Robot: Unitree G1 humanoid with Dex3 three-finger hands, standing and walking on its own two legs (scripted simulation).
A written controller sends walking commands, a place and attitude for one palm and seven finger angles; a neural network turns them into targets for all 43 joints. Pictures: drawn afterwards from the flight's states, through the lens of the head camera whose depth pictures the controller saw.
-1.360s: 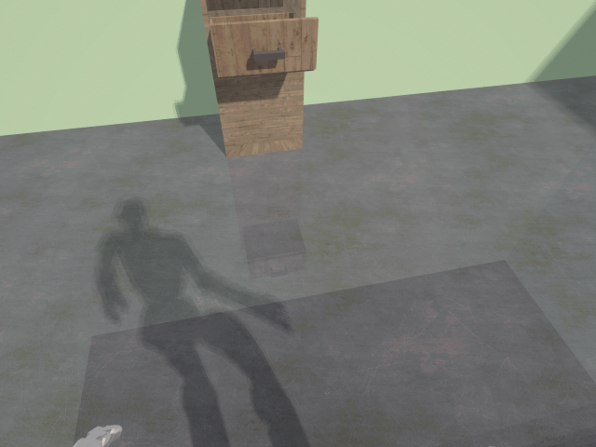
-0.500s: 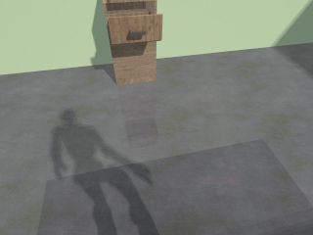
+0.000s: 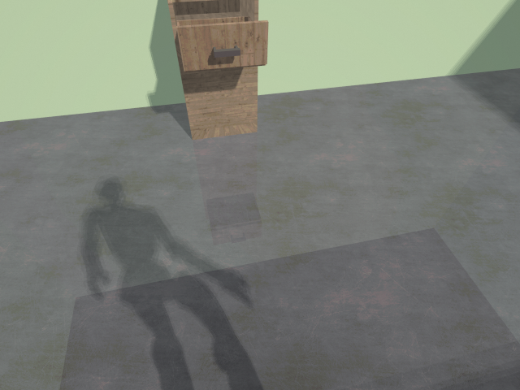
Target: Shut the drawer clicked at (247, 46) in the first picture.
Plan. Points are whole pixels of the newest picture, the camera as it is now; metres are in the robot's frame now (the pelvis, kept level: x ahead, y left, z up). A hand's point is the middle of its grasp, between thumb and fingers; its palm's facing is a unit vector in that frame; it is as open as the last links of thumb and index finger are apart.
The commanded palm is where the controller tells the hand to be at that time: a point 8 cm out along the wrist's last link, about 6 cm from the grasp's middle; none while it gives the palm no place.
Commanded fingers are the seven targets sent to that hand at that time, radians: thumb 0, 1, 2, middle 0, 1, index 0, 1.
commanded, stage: look at it before walking up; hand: left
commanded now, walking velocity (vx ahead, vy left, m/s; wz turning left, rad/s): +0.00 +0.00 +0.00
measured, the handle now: (226, 50) +1.38 +0.22 -0.09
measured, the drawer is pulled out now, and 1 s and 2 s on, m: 0.30 0.30 0.30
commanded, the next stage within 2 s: walk to a spot facing it in 0.18 s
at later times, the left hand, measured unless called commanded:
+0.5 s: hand out of the picture +0.05 +0.22 -0.17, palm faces -0.04 -0.97 -0.26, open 7.4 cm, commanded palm none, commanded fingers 0.00 0.90 0.90 -0.20 -0.30 -0.20 -0.30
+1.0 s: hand (189, 385) +0.17 +0.14 -0.18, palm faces -0.08 -0.98 -0.17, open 7.3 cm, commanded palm none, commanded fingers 0.00 0.90 0.90 -0.20 -0.30 -0.20 -0.30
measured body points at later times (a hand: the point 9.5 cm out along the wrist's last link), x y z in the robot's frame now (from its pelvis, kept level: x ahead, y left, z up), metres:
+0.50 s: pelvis +0.02 +0.00 -0.01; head +0.01 +0.01 +0.44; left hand +0.05 +0.27 -0.16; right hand +0.06 -0.27 -0.15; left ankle +0.00 +0.12 -0.74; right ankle +0.00 -0.12 -0.74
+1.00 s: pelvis +0.20 -0.03 -0.01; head +0.20 -0.03 +0.44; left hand +0.18 +0.19 -0.17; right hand +0.19 -0.26 -0.17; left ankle +0.25 +0.09 -0.67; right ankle +0.10 -0.11 -0.75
